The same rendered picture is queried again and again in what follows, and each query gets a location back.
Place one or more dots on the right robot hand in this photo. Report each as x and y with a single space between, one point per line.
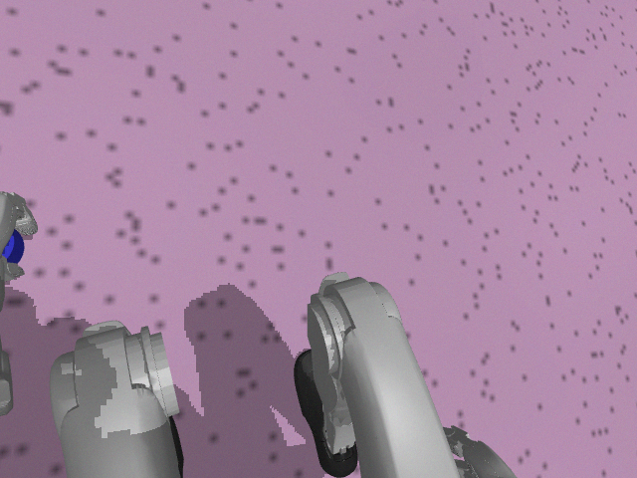
480 460

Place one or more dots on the left robot hand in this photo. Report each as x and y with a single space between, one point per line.
14 214

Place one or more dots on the right robot foot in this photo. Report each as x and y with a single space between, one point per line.
336 465

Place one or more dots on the tin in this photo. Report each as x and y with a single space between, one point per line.
14 249

